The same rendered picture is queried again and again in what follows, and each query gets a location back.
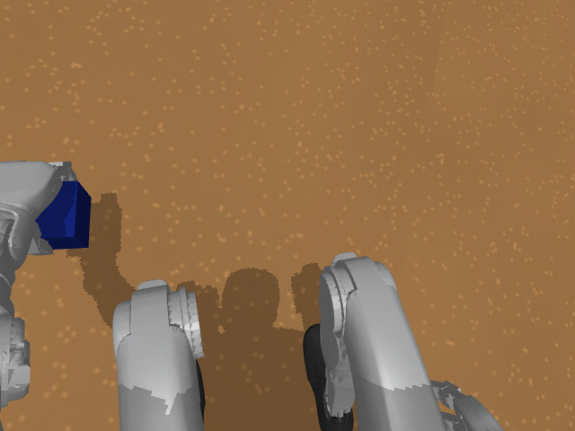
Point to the left robot hand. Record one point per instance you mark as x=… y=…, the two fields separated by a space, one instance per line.
x=32 y=186

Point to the right robot hand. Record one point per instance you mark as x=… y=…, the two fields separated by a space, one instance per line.
x=471 y=415

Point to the right robot foot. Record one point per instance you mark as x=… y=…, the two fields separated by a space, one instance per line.
x=315 y=369

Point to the left robot arm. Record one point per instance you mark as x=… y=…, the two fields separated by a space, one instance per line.
x=17 y=228

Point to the small box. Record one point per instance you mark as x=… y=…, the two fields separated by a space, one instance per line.
x=65 y=223

